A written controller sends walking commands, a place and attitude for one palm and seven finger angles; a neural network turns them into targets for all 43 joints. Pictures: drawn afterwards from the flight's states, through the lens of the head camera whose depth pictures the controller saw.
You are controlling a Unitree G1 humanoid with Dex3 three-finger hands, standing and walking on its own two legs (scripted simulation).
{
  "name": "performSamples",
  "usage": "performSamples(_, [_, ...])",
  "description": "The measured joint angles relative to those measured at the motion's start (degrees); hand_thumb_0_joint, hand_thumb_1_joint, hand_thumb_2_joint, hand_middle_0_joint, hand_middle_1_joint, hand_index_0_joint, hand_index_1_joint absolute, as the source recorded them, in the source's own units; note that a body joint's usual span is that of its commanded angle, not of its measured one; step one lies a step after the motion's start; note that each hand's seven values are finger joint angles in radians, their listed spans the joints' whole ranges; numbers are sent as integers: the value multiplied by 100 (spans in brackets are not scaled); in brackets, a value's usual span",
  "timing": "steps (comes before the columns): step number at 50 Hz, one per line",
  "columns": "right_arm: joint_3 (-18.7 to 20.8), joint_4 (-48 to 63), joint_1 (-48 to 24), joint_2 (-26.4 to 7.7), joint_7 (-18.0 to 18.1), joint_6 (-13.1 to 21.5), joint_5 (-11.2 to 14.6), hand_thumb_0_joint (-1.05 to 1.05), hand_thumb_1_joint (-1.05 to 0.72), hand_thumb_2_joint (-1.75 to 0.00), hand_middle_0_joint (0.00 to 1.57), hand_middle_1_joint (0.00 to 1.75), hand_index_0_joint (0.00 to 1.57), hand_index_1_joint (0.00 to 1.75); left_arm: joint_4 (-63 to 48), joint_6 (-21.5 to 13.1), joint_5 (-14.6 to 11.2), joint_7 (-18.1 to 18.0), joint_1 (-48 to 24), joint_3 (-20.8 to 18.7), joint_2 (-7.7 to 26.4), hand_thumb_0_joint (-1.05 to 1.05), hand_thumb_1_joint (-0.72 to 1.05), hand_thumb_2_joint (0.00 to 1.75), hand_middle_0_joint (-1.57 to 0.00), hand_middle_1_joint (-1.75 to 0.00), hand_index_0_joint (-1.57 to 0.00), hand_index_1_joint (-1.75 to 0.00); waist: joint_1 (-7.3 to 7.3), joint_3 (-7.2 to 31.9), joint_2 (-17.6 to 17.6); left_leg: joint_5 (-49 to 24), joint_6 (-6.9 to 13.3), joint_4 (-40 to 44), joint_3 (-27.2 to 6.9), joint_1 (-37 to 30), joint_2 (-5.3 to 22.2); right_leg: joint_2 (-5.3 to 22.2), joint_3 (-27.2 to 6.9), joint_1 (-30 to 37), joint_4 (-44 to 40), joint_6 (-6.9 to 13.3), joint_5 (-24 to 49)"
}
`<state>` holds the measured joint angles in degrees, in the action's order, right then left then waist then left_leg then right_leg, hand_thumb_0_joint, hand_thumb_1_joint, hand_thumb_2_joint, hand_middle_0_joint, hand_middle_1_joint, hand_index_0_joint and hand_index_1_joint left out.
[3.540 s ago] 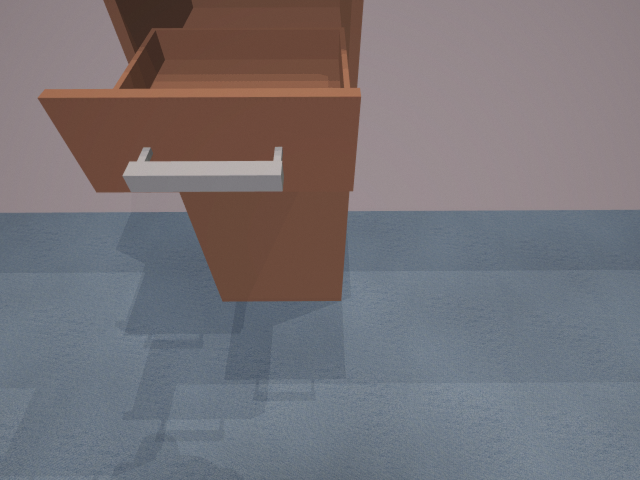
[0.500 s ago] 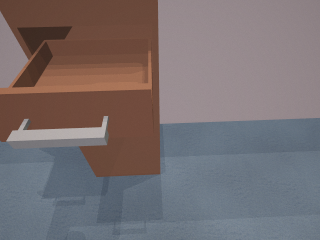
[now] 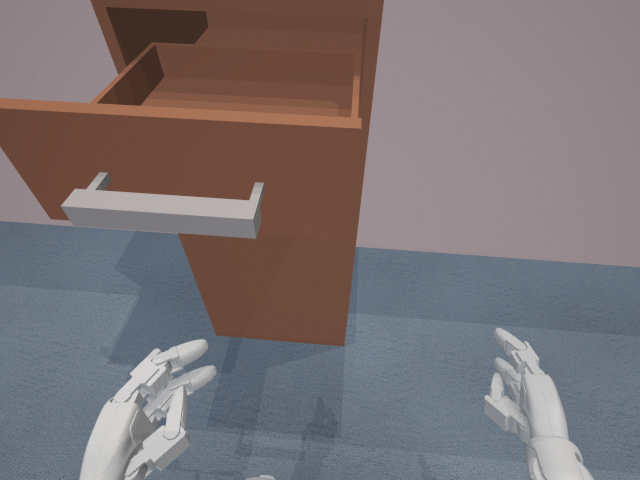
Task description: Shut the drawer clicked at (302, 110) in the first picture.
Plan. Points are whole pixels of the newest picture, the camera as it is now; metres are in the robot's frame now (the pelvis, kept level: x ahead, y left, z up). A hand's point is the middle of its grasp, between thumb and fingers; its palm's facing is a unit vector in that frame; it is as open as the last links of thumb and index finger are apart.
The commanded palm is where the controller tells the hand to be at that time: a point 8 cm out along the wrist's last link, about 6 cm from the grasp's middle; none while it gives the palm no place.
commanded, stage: raise the hand and make a fist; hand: left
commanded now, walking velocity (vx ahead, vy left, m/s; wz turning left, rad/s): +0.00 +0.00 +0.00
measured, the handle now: (172, 199) +0.35 +0.20 +0.20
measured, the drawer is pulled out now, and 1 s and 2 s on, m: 0.30 0.30 0.30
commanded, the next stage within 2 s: bring the fist close to the handle in 1.50 s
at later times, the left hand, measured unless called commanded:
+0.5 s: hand (154, 379) +0.17 +0.16 +0.16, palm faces +0.00 -1.00 -0.07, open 3.6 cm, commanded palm +0.13 +0.21 +0.18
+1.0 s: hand (107, 307) +0.17 +0.16 +0.26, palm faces +0.02 -0.98 -0.20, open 3.2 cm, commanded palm +0.13 +0.20 +0.28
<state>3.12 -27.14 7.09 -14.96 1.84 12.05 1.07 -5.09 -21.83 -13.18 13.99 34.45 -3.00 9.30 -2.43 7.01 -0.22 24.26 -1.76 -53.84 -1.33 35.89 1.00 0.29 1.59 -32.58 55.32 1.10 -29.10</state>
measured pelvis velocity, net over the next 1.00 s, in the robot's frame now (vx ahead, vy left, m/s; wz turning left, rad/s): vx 0.01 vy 0.00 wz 0.02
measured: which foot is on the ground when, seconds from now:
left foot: down 0.00-1.00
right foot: down 0.00-1.00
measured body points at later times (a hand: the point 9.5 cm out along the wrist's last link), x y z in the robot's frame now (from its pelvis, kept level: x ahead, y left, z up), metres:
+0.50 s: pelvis +0.01 +0.02 +0.02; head -0.02 +0.00 +0.47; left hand +0.16 +0.21 +0.17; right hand +0.17 -0.21 -0.05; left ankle +0.03 +0.14 -0.68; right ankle -0.01 -0.10 -0.68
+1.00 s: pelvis +0.01 +0.00 +0.04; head -0.05 -0.03 +0.49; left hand +0.17 +0.21 +0.28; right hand +0.25 -0.17 +0.01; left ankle +0.03 +0.14 -0.68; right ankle -0.01 -0.10 -0.68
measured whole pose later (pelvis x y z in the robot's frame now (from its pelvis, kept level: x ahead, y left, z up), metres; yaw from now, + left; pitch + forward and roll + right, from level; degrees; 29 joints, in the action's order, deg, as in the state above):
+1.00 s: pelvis +0.01 +0.00 +0.04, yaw +1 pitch -4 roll +0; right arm -6.6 -33.8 9.5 -13.7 4.2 17.9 4.2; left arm -42.9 17.5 -18.2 11.7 21.3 -12.5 17.9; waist -6.5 5.1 4.9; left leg 17.8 -1.5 -36.0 -2.3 13.9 1.3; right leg -0.2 2.8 -9.3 35.0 0.8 -21.4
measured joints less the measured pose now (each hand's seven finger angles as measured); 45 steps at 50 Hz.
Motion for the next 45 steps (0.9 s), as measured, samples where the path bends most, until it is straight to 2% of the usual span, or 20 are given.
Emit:
performSamples(2, [-58, 116, 85, 27, 59, -1, -17, 1, -90, -90, 20, 30, 20, 30, -233, 134, 25, -181, 189, -58, 62, 1, 90, 90, -48, -59, -48, -59, -66, -15, 35, 50, 0, -103, -109, 36, 18, -27, 106, 48, -5, 9, -21])
performSamples(4, [-163, 129, 188, 67, 91, 28, -38, 1, -90, -90, 20, 30, 20, 30, -513, 125, 37, -303, 248, -98, 116, 1, 90, 90, -52, -64, -52, -63, -101, -49, 81, 77, -4, -168, -217, 42, 29, -49, 211, 126, -50, 17, -19])
performSamples(8, [-431, -78, 375, 194, 110, 79, -31, 1, -90, -90, 20, 30, 20, 30, -970, 119, 10, -198, -67, -50, 196, 1, 90, 90, -59, -72, -59, -72, -89, -124, 200, 63, -3, -169, -344, -22, 46, -84, 333, 296, -204, 12, 47])
performSamples(10, [-540, -237, 461, 300, 113, 59, 3, 1, -90, -90, 20, 30, 21, 30, -1058, 321, 11, -92, -287, -33, 245, 1, 90, 90, -63, -77, -63, -76, -44, -139, 240, 15, 6, -63, -326, -117, 57, -94, 314, 389, -332, -1, 116])
performSamples(12, [-612, -356, 580, 397, 115, 27, 38, 1, -90, -90, 20, 30, 21, 30, -1141, 676, -2, -49, -403, -29, 280, 1, 90, 90, -67, -81, -67, -81, 22, -135, 275, -51, 19, 107, -268, -261, 66, -96, 258, 506, -493, -19, 200])
performSamples(16, [-656, -509, 836, 487, 124, 61, 72, 2, -90, -90, 20, 30, 21, 30, -1439, 1293, -40, -227, -302, -92, 348, 1, 90, 90, -75, -90, -75, -89, 147, -121, 312, -177, 66, 479, -104, -592, 65, -78, 104, 751, -801, -60, 350])
performSamples(21, [-583, -578, 1062, 359, 76, 281, 85, 2, -90, -90, 20, 30, 21, 30, -2161, 1493, -45, -556, 148, -125, 310, 1, 90, 90, -85, -100, -85, -100, 179, -138, 336, -247, 104, 715, -1, -862, 45, -50, 9, 979, -1008, -100, 432])
performSamples(27, [-506, -581, 1025, 118, 99, 522, 115, 2, -90, -90, 20, 30, 21, 30, -2831, 1660, 85, -720, 302, 104, 271, 1, 90, 90, -97, -113, -97, -113, 75, -200, 378, -274, 136, 795, -24, -1050, -6, -2, 37, 1195, -1106, -132, 449])
performSamples(33, [-572, -491, 801, 87, 178, 658, 143, 2, -90, -90, 20, 30, 20, 30, -3180, 2122, 141, -775, -46, 129, 395, 1, 89, 90, -109, -126, -110, -126, -51, -216, 389, -342, 127, 985, -41, -1317, -21, 11, 58, 1459, -1275, -120, 498])
performSamples(45, [-904, -530, 386, 167, 214, 631, 273, 2, -90, -90, 20, 30, 21, 30, -3702, 3507, -335, -369, -891, -609, 722, 1, 89, 90, -132, -151, -133, -151, -313, -164, 467, -554, 56, 1595, -67, -1999, 15, -30, 90, 2123, -1850, -54, 694])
